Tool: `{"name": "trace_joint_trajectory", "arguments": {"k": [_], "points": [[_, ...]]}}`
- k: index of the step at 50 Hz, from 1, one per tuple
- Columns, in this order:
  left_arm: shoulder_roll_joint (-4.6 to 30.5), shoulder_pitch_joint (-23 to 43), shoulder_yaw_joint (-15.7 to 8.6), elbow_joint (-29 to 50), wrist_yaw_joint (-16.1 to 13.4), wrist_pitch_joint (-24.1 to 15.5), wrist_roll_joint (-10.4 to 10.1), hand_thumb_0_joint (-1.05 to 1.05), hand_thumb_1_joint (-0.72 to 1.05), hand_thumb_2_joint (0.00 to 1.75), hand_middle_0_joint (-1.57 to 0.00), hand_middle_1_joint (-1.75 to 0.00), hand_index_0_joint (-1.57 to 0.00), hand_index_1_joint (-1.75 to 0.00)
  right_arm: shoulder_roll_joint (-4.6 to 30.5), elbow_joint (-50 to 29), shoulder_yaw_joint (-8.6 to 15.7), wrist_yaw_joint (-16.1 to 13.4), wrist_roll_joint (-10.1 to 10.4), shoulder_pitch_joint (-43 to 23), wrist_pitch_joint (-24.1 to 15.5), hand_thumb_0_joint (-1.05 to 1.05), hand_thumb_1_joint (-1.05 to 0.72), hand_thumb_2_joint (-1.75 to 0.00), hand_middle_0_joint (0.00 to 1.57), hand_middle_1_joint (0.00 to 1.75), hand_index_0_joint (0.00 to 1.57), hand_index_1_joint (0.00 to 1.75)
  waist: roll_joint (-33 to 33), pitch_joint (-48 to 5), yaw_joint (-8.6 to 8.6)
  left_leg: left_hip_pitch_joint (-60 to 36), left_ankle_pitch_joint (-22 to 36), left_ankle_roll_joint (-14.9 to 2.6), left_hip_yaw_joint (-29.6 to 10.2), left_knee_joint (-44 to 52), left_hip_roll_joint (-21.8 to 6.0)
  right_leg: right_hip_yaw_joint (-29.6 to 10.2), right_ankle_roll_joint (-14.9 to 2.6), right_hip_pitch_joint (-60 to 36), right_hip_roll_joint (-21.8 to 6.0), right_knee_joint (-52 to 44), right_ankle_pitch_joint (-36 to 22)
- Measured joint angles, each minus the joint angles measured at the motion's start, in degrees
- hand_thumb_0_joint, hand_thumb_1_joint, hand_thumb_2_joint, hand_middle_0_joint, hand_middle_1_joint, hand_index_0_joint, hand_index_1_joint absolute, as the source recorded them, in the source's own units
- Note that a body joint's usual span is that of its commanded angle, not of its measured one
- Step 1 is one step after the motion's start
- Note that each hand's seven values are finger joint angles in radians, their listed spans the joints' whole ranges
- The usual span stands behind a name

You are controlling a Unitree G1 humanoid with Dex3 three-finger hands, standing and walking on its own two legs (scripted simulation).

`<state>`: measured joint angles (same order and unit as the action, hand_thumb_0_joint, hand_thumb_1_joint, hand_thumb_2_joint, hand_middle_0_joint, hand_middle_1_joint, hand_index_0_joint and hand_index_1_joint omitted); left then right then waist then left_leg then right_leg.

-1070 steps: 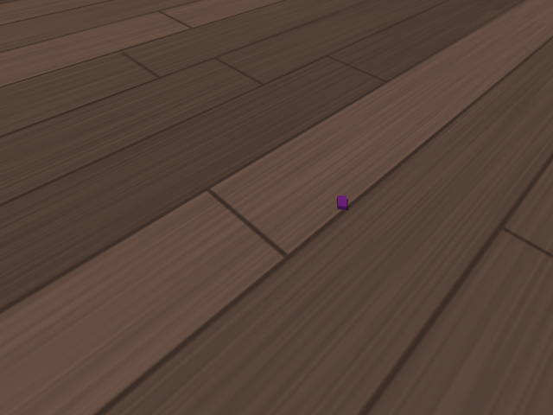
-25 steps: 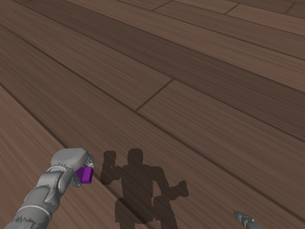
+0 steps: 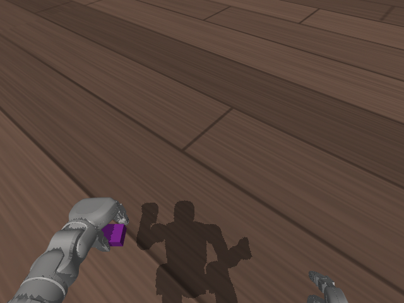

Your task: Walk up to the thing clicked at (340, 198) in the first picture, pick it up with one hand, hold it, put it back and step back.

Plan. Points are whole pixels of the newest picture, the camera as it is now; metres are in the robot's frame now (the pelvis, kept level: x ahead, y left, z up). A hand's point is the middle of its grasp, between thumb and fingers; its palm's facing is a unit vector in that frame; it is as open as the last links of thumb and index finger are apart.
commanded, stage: hold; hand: left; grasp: from above
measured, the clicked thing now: (107, 235) +0.30 +0.22 -0.07
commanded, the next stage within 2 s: crouch in 0.82 s
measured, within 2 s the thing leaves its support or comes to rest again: neither
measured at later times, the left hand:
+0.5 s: hand (100, 231) +0.29 +0.22 -0.02, palm faces -0.46 -0.04 -0.89, open 7.0 cm
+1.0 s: hand (102, 227) +0.30 +0.22 -0.02, palm faces -0.45 -0.04 -0.89, open 7.0 cm
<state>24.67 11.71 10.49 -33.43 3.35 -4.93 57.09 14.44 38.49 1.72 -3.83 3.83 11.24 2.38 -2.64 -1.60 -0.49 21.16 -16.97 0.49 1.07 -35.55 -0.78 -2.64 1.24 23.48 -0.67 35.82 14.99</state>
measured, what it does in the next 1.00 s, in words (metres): stands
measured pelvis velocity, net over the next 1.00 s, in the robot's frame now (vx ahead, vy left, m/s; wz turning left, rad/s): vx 0.01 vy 0.00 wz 0.00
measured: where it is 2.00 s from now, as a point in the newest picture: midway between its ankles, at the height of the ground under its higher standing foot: outside the picture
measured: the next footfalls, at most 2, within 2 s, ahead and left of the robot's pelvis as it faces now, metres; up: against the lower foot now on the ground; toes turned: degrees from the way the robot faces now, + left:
none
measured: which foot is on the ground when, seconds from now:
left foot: down 0.00-1.00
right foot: down 0.00-1.00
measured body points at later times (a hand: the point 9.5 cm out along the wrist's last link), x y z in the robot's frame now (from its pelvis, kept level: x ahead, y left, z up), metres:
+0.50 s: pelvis +0.00 +0.00 +0.01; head +0.01 -0.03 +0.46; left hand +0.31 +0.22 +0.03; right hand +0.16 -0.25 -0.10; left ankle +0.02 +0.13 -0.73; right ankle +0.04 -0.13 -0.73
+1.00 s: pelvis +0.01 +0.00 +0.01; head +0.03 -0.03 +0.46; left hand +0.32 +0.22 +0.03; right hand +0.16 -0.26 -0.11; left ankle +0.02 +0.13 -0.73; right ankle +0.04 -0.13 -0.73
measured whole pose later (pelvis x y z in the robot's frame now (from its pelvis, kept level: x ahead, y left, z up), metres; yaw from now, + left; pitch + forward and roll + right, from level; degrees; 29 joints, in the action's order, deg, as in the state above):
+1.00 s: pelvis +0.01 +0.00 +0.01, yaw +0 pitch +1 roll +1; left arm 24.2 11.3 10.7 -32.7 3.2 -4.9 57.4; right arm 14.3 38.6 1.7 -4.3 4.3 10.4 4.5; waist -2.7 -0.2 0.0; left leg 15.5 -15.0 0.7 1.0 -29.4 -0.8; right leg -2.5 1.0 18.2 -0.7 30.3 13.5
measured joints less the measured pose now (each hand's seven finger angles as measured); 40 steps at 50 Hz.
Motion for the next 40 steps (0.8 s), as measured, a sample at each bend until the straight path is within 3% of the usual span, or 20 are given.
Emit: {"name": "trace_joint_trajectory", "arguments": {"k": [22, 40], "points": [[0.08, -1.5, 0.33, 3.37, 1.65, 0.77, -0.59, 0.0, 0.43, 0.01, -1.08, 0.0, -1.1, 0.0, -0.09, -0.52, -0.42, -0.4, 0.38, -1.27, 0.66, 0.01, -0.91, -0.9, 0.2, 0.3, 0.2, 0.3, -0.21, 1.16, 0.56, -4.33, 1.69, 0.15, 0.0, 4.34, 0.0, 0.06, -0.18, -4.08, -0.02, -3.77, -1.37], [0.03, -0.04, 0.25, 0.78, 1.14, 0.18, -0.25, 0.0, 0.43, 0.02, -1.07, 0.0, -1.09, 0.0, -0.29, -0.15, -0.28, -0.44, 0.36, -1.1, 1.45, 0.01, -0.91, -0.9, 0.2, 0.3, 0.21, 0.3, -0.13, 1.41, 0.5, -5.35, 1.99, 0.23, -0.07, 5.81, -0.03, 0.15, -0.26, -5.06, -0.01, -5.09, -1.56]]}}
